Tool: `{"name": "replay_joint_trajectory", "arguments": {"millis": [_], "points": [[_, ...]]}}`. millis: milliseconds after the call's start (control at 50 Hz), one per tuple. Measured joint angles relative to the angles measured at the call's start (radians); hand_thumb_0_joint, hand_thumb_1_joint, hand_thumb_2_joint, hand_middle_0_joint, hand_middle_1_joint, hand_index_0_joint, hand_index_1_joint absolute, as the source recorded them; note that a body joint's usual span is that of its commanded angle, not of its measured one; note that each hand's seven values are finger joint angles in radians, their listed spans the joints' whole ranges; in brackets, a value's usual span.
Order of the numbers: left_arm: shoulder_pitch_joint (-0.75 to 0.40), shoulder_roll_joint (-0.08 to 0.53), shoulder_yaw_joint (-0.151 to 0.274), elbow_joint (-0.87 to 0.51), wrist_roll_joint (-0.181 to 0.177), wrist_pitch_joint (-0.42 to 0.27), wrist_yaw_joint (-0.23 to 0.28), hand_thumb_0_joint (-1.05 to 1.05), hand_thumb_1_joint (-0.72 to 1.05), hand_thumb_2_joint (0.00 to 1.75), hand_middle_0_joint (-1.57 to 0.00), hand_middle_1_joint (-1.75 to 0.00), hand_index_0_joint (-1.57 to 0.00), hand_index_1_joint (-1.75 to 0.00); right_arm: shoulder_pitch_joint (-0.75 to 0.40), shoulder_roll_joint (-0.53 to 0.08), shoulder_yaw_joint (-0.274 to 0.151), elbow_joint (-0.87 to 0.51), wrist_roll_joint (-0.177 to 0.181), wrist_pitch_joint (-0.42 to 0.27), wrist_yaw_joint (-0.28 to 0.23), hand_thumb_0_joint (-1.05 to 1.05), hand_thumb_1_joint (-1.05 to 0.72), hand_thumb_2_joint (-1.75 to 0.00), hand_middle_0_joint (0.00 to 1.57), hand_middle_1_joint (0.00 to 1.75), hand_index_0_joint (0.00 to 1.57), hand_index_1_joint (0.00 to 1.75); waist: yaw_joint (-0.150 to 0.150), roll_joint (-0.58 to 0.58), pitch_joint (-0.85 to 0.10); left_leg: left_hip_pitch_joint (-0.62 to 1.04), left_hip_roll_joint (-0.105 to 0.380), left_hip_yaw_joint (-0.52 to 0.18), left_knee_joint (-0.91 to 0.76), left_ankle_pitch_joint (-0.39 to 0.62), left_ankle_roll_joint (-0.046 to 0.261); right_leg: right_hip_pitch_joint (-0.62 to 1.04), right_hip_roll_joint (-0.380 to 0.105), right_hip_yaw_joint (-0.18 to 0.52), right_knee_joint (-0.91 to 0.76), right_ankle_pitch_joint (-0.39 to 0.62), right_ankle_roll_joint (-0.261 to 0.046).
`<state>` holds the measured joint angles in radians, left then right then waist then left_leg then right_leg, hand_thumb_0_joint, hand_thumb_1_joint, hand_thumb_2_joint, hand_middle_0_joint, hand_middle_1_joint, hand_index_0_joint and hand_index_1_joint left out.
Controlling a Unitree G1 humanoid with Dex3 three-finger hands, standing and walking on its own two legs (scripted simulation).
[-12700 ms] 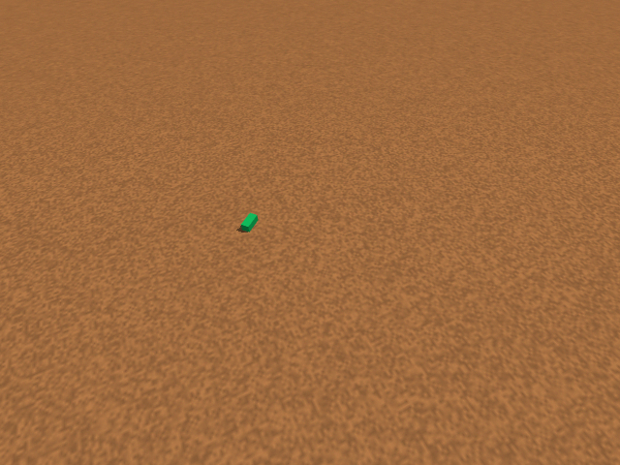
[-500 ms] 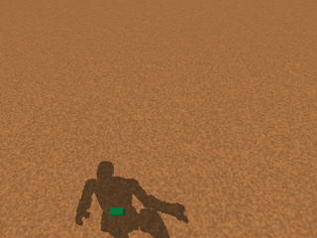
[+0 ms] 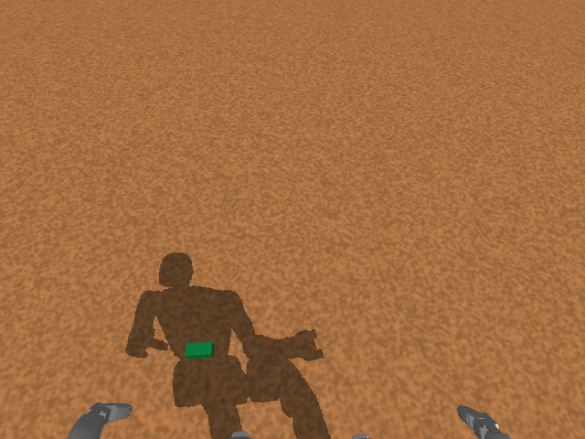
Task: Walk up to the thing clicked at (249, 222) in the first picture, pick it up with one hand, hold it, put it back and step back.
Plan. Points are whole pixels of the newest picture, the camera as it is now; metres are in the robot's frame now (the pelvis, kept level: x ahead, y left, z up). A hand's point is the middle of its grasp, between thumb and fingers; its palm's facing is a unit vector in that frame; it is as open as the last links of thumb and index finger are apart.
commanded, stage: rise first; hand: left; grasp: from above
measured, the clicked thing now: (199, 350) +0.44 +0.30 -0.72
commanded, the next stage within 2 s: none
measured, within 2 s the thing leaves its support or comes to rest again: neither
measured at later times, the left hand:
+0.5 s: hand out of the picture +0.13 +0.28 -0.21, palm faces -0.19 -0.85 -0.49, open 13.4 cm
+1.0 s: hand (144, 399) +0.26 +0.34 -0.41, palm faces -0.50 -0.38 -0.78, open 13.3 cm
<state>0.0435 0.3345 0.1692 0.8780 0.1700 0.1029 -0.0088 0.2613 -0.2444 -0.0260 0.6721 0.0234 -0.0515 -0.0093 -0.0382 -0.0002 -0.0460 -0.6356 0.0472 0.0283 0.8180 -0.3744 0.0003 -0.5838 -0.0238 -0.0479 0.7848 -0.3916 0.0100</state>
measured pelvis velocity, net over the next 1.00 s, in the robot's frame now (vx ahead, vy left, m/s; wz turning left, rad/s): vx -0.08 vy -0.01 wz -0.06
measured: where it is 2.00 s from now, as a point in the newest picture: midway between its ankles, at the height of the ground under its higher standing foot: outside the picture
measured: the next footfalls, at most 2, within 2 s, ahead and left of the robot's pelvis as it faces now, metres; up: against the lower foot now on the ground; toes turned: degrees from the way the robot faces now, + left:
none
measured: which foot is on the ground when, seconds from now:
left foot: down 0.00-1.00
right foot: down 0.00-1.00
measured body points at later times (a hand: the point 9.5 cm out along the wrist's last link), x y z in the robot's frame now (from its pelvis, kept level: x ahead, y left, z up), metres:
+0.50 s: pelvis -0.01 +0.00 -0.07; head +0.09 +0.02 +0.36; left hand +0.13 +0.32 -0.18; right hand +0.17 -0.24 -0.16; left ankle +0.01 +0.12 -0.70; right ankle -0.01 -0.13 -0.70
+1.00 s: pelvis -0.08 -0.01 -0.29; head +0.14 +0.02 +0.11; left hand +0.28 +0.36 -0.37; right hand +0.07 -0.28 -0.42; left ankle +0.01 +0.12 -0.70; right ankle -0.01 -0.13 -0.70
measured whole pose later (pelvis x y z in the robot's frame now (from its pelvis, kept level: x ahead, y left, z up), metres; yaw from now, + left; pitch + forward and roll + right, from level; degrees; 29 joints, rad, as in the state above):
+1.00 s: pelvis -0.08 -0.01 -0.29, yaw -3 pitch +34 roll -4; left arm -0.43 0.69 0.25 0.94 0.81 -0.29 -0.01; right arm 0.07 -0.29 -0.04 0.71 -0.04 -0.13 0.05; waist -0.02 0.00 -0.13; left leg -1.96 0.07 -0.07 2.01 -0.66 0.00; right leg -1.88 -0.02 -0.08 1.99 -0.70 -0.01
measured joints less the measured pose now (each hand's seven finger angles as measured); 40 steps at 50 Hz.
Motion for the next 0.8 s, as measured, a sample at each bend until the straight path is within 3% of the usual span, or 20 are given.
{"name": "replay_joint_trajectory", "arguments": {"millis": [160,460,580,680,800], "points": [[0.103,0.001,0.001,-0.195,0.022,0.038,-0.001,0.00,-0.38,0.91,-0.21,-0.91,-0.20,-0.93,-0.031,0.000,-0.010,-0.050,-0.009,-0.041,-0.016,0.01,-0.87,-0.88,0.20,0.30,0.21,0.30,0.009,0.002,-0.029,-0.167,0.004,-0.014,0.188,-0.081,0.003,-0.160,-0.003,-0.006,0.182,-0.081,0.002],[0.187,0.025,-0.012,-0.388,0.086,0.091,-0.017,-0.01,-0.40,0.88,-0.25,-0.88,-0.23,-0.89,-0.086,0.009,0.008,-0.116,-0.024,-0.107,-0.019,0.01,-0.89,-0.89,0.20,0.30,0.21,0.30,0.016,0.008,-0.080,-0.387,0.007,-0.036,0.396,-0.154,0.002,-0.369,-0.004,-0.018,0.387,-0.160,0.000],[0.095,0.073,0.002,-0.299,0.175,0.009,-0.019,-0.01,-0.42,0.87,-0.26,-0.88,-0.23,-0.90,-0.108,-0.007,0.005,-0.116,-0.028,-0.142,-0.008,0.01,-0.90,-0.89,0.20,0.30,0.21,0.30,0.018,0.006,-0.104,-0.565,0.006,-0.043,0.542,-0.191,0.001,-0.549,-0.010,-0.018,0.545,-0.206,-0.004],[-0.026,0.133,0.013,-0.215,0.285,-0.113,-0.025,-0.01,-0.42,0.88,-0.25,-0.90,-0.23,-0.91,-0.140,-0.034,-0.006,-0.080,-0.029,-0.161,0.008,0.01,-0.90,-0.89,0.20,0.30,0.21,0.30,0.020,-0.002,-0.128,-0.771,0.007,-0.046,0.716,-0.234,-0.001,-0.759,-0.013,-0.011,0.730,-0.258,-0.007],[-0.194,0.211,0.047,-0.128,0.422,-0.242,-0.013,-0.01,-0.43,0.89,-0.24,-0.92,-0.23,-0.94,-0.177,-0.057,-0.020,-0.036,-0.033,-0.137,0.029,0.01,-0.91,-0.90,0.20,0.30,0.21,0.30,0.023,-0.001,-0.132,-1.017,0.014,-0.058,0.929,-0.273,-0.003,-1.005,-0.009,-0.010,0.949,-0.303,-0.015]]}}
